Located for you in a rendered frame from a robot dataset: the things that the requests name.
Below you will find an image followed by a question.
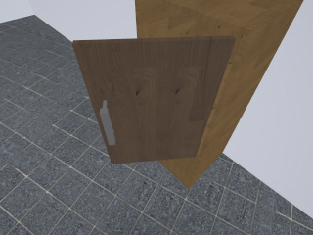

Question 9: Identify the handle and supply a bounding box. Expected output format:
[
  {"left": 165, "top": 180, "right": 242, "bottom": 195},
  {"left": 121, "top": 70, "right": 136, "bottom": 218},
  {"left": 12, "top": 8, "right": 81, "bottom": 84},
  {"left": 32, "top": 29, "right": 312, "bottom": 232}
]
[{"left": 99, "top": 100, "right": 115, "bottom": 145}]

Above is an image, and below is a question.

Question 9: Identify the cupboard door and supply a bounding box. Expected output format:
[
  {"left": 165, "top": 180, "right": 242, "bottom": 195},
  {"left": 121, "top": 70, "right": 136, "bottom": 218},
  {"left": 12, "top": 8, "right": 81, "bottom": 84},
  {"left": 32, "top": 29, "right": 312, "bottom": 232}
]
[{"left": 72, "top": 35, "right": 236, "bottom": 165}]

